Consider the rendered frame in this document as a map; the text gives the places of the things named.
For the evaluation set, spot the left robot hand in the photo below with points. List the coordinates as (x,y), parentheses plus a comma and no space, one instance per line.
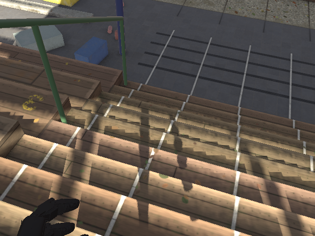
(36,224)

